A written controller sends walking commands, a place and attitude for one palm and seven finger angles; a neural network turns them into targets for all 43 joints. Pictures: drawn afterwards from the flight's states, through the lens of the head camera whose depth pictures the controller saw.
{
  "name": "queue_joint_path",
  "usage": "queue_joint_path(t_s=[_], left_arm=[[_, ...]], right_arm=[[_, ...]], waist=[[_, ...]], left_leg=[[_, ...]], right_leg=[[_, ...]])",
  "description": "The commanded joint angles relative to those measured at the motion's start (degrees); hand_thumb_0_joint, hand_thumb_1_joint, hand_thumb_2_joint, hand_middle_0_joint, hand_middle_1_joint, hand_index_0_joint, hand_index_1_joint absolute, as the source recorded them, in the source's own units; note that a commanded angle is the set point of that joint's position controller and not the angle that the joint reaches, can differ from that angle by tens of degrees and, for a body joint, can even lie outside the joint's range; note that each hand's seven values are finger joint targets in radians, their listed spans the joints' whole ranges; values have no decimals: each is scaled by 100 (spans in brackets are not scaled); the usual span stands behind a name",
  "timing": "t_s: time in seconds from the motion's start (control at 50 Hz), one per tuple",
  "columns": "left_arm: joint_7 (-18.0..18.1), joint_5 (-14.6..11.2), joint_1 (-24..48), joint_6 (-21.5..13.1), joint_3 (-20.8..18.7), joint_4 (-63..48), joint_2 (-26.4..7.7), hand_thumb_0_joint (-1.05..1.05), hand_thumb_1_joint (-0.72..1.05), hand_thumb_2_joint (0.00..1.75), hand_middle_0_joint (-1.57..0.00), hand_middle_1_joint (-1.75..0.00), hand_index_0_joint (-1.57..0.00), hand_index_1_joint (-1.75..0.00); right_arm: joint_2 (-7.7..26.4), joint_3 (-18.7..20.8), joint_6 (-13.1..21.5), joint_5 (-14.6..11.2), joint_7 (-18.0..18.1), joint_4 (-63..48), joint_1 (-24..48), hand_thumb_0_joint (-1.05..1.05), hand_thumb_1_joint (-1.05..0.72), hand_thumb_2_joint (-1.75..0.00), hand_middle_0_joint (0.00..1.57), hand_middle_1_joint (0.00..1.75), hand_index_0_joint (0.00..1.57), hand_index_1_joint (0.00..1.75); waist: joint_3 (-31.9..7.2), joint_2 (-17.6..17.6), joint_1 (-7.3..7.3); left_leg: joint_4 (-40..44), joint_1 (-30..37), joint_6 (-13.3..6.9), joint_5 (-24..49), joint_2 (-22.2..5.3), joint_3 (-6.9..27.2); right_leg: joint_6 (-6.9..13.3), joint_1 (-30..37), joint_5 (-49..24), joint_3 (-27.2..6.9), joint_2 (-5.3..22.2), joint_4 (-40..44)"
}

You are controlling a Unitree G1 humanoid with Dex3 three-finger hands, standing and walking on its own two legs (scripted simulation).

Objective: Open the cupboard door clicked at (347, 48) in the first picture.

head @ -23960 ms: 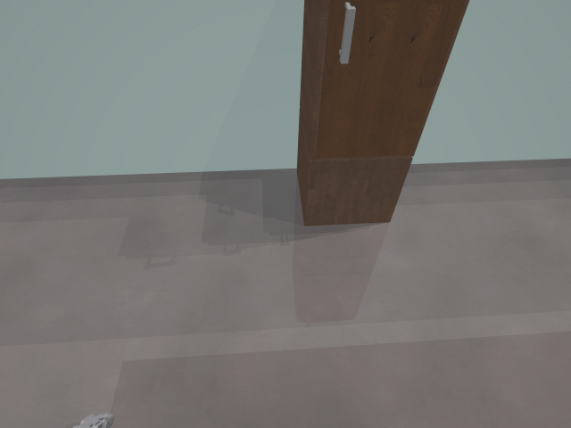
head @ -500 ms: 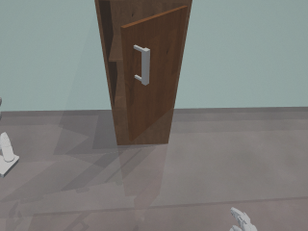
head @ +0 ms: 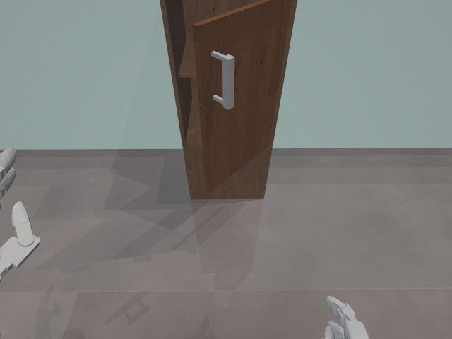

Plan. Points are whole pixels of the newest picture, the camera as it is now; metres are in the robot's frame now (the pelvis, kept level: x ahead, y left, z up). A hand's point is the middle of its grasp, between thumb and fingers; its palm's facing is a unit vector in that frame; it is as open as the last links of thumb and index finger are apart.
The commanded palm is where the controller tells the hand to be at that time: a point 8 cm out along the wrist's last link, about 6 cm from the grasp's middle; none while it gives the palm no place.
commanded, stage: stop stepping back and stand still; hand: left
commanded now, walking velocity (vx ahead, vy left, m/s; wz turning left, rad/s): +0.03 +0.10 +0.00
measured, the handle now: (222, 80) +0.69 +0.05 +0.12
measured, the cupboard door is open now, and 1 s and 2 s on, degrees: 46 46 46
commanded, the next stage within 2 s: let the arm hang, fingers relaxed in 0.38 s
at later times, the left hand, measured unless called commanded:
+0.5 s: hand (29, 231) +0.22 +0.28 +0.16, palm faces +0.34 -0.79 -0.51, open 7.4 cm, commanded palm none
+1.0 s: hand out of the picture -0.09 +0.20 -0.17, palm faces +0.07 -0.98 -0.19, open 7.2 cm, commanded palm none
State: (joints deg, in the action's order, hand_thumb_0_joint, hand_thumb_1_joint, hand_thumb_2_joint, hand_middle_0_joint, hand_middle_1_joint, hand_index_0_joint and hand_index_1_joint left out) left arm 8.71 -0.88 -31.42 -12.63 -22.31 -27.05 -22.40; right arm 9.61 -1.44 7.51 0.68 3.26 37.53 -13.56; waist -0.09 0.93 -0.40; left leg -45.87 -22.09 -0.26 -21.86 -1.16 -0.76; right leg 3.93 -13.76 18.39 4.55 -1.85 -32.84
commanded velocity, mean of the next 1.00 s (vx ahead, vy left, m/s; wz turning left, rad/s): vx -0.03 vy -0.01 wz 0.00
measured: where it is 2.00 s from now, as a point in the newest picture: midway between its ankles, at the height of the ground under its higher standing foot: outside the picture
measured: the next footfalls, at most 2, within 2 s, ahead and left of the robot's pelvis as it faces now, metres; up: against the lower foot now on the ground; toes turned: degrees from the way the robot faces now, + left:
left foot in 0.18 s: +0.09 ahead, +0.13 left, +0.00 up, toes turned +3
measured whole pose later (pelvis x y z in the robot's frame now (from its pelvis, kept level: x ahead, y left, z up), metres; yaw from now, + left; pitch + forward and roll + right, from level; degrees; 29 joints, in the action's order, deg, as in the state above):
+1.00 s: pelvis -0.01 +0.02 +0.01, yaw +3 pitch -1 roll -1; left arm 1.4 0.6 -21.9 1.3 -0.8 65.9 -9.5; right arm 8.5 -0.2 -2.7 1.3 1.3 64.5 -20.6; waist 4.0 0.5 -0.2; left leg -28.4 -17.7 -1.2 -9.7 -0.5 -0.8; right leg 1.8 -10.8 14.9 6.4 -0.4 -26.7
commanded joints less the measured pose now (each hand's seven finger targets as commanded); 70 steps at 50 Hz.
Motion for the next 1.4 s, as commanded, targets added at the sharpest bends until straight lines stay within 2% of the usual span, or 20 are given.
queue_joint_path(t_s=[0.0,0.04,0.1,0.12,0.16,0.18,0.22,0.24,0.44,0.46,0.48,0.54,0.6,0.64,0.7,0.8,0.92,1.04,1.24,1.38], left_arm=[[144,-85,316,-428,-958,-702,-1154,0,90,90,-20,-30,-20,-30],[159,-53,503,-468,-886,-683,-1127,0,90,90,-20,-30,-20,-30],[178,-95,502,-448,-760,-835,-1012,0,90,90,-20,-30,-20,-30],[174,-110,441,-431,-717,-937,-991,0,90,90,-20,-30,-20,-30],[148,-124,359,-438,-765,-1286,-1052,0,90,90,-20,-30,-20,-30],[117,-121,360,-422,-750,-1324,-1052,0,90,90,-20,-30,-20,-30],[84,-76,137,-372,-948,-1285,-1198,0,90,90,-20,-30,-20,-30],[81,-81,145,-391,-915,-1391,-1161,0,90,90,-20,-30,-20,-30],[56,-258,-251,-176,-848,-1194,-1012,0,90,90,-20,-30,-20,-30],[-695,288,420,646,1597,3326,-121,0,90,90,-20,-30,-20,-30],[-826,243,547,1048,1472,3552,-185,0,90,90,-20,-30,-20,-30],[-879,282,1039,1153,1649,4353,-36,0,90,90,-20,-30,-20,-30],[-846,287,1512,1205,1770,5488,-28,0,90,90,-20,-30,-20,-30],[-797,243,1734,1297,1917,6215,97,0,90,90,-20,-30,-20,-30],[-768,197,1765,1304,2009,7140,175,0,90,90,-20,-30,-20,-30],[-738,135,1284,1260,1983,8269,436,0,90,90,-20,-30,-20,-30],[-708,119,1013,1243,2042,8934,693,0,90,90,-20,-30,-20,-30],[-666,125,684,1262,2056,9238,924,0,90,90,-20,-30,-20,-30],[-610,143,601,1216,2035,9264,1105,0,90,90,-20,-30,-20,-30],[-607,140,775,1192,2028,9200,1128,0,90,90,-20,-30,-20,-30]], right_arm=[[745,336,199,-30,84,-791,488,0,-90,-90,20,30,20,30],[700,277,192,-27,136,-861,624,0,-90,-90,20,30,20,30],[756,307,260,-14,133,-914,649,0,-90,-90,20,30,20,30],[821,364,280,-36,147,-917,653,0,-90,-90,20,30,20,30],[983,457,262,-71,117,-1030,625,0,-90,-90,20,30,20,30],[1032,476,248,-117,105,-1086,597,0,-90,-90,20,30,20,30],[915,410,226,-75,92,-1060,572,0,-90,-90,20,30,20,30],[858,392,219,-82,79,-1087,540,0,-90,-90,20,30,20,30],[887,354,127,-104,89,-1197,599,0,-90,-90,20,30,20,30],[1878,587,374,-145,-433,228,1005,0,-90,-90,20,30,20,30],[1678,628,-14,-148,-418,274,567,0,-90,-90,20,30,20,30],[1495,434,-360,-9,-361,295,510,0,-90,-90,20,30,20,30],[1335,352,-562,59,-347,567,525,0,-90,-90,20,30,20,30],[1055,274,-723,100,-348,837,436,0,-90,-90,20,30,20,30],[912,223,-808,112,-318,1246,295,0,-90,-90,20,30,20,30],[665,219,-827,93,-217,1842,-60,0,-90,-90,20,30,20,30],[473,258,-877,51,-159,2328,-702,0,-90,-90,20,30,20,30],[275,256,-868,58,-132,2573,-915,0,-90,-90,20,30,20,30],[76,245,-796,53,-130,2696,-923,0,-90,-90,20,30,20,30],[47,234,-772,62,-130,2734,-827,0,-90,-90,20,30,20,30]], waist=[[-93,-371,-38],[-162,-564,19],[-296,-683,71],[-307,-360,58],[-543,290,139],[-593,319,149],[-683,910,123],[-692,767,110],[-756,351,39],[-317,333,-200],[-653,350,-134],[-478,-571,-11],[-299,-1270,-26],[2,-699,-84],[164,286,-83],[23,941,20],[300,133,-49],[595,76,8],[688,-163,29],[771,-48,2]], left_leg=[[-988,-1143,93,73,-136,156],[142,-428,27,281,-111,-112],[1615,621,-48,1070,76,-353],[2086,1068,-61,1484,4,-218],[2182,1630,-279,2945,-646,439],[2085,1698,-306,3354,-792,576],[2181,1617,-259,4203,-794,604],[2204,1586,-265,4350,-879,627],[2218,1071,-8,2389,-516,193],[1350,522,-122,2888,-605,322],[1453,862,-97,2752,-643,215],[1798,190,-424,1955,-797,769],[1654,385,-308,1558,-441,616],[1646,621,-199,1300,-283,444],[2066,580,-180,996,-342,537],[2391,411,-166,427,-358,592],[2387,673,-173,430,-371,587],[2667,457,-222,169,-392,654],[2697,516,-226,624,-373,560],[2626,705,-196,1038,-340,476]], right_leg=[[670,811,-1816,-2107,1871,1591],[443,696,-2457,-1410,1607,1348],[137,602,-2191,-1105,1327,1211],[-22,449,-2067,-993,1211,1043],[-408,264,-1668,-711,645,631],[-476,219,-1522,-639,459,589],[-500,309,-1565,-347,278,369],[-490,363,-1362,-337,260,396],[-408,697,-1884,-655,433,1124],[-238,-65,-2397,-372,883,439],[-178,-196,-2012,-702,876,559],[-172,-76,-731,-462,612,328],[-7,-201,-608,-760,901,761],[91,-549,-140,-842,1037,1014],[39,-403,249,-816,863,1084],[26,188,225,-731,802,1263],[28,-122,565,-625,799,1545],[-45,-126,567,-525,715,1412],[-106,-49,73,-460,746,1285],[-112,-82,-187,-472,793,1311]])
